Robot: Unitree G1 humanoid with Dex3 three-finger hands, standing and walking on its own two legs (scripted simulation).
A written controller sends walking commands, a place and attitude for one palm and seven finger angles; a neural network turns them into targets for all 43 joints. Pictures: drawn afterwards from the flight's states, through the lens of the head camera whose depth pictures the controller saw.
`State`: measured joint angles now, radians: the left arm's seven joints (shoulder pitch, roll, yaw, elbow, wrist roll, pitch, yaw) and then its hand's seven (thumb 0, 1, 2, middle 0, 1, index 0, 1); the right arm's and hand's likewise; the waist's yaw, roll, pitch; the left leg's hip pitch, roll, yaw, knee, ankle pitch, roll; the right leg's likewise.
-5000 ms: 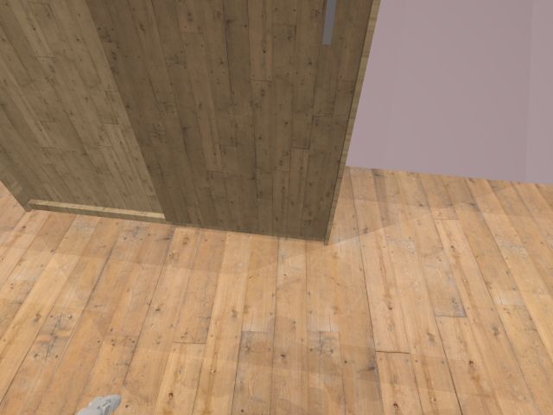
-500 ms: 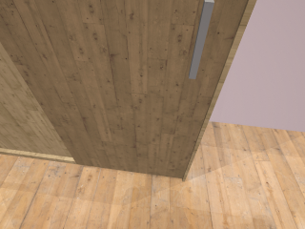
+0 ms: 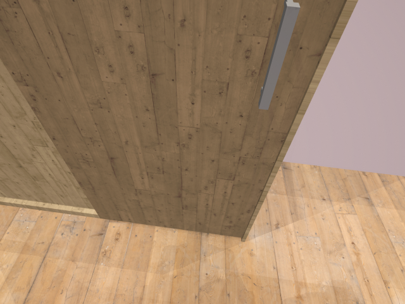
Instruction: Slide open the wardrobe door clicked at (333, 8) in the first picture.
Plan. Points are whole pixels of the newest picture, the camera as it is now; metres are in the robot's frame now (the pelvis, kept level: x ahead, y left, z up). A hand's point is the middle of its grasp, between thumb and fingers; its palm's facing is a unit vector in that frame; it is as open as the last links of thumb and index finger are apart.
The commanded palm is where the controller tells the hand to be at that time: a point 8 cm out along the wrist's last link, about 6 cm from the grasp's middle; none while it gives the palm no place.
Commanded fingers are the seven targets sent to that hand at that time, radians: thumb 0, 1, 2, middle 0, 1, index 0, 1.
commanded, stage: look again from close up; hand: right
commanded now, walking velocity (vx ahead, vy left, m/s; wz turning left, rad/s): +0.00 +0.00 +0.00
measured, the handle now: (274, 58) +0.52 -0.10 +0.24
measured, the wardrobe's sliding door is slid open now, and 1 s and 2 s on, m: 0.00 0.00 0.00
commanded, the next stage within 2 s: raise the hand with hooked fingers in 0.98 s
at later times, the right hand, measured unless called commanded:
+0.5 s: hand out of the picture +0.05 -0.16 -0.17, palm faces +0.00 +0.97 -0.23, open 7.4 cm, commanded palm none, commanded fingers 0.00 -0.90 -0.90 0.20 0.30 0.20 0.30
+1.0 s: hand out of the picture +0.03 -0.15 -0.17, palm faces +0.01 +0.98 -0.22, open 7.4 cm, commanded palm none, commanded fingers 0.00 -0.90 -0.90 0.20 0.30 0.20 0.30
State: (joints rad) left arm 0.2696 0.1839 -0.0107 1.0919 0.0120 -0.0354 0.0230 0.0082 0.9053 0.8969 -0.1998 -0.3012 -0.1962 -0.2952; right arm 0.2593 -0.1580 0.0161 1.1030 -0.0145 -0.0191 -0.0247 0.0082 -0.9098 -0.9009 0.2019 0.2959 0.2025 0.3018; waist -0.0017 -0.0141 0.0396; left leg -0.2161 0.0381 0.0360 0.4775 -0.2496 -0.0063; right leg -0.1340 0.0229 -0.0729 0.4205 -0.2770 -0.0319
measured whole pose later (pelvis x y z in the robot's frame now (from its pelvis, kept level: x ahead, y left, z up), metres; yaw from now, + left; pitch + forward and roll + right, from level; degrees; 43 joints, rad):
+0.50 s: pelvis +0.01 +0.03 +0.00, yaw +0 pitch -1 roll -1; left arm 0.22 0.19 -0.01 1.11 0.01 -0.03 0.02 0.01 0.90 0.90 -0.20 -0.30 -0.20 -0.30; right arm 0.20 -0.19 0.01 1.09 -0.01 -0.02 -0.02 0.01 -0.91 -0.90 0.20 0.30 0.20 0.30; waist 0.00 -0.01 0.05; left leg -0.18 0.00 0.06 0.45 -0.26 0.04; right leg -0.11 -0.02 -0.05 0.39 -0.28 0.01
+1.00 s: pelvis +0.01 +0.04 +0.00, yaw -1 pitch -1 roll +0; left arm 0.23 0.18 -0.01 1.13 0.01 -0.02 0.02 0.01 0.90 0.90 -0.20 -0.30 -0.20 -0.30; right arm 0.22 -0.20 0.01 1.10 -0.01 -0.02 -0.01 0.01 -0.91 -0.90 0.20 0.30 0.20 0.30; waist 0.00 0.01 0.05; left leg -0.18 -0.02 0.07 0.42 -0.23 0.05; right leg -0.11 -0.03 -0.04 0.38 -0.26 0.02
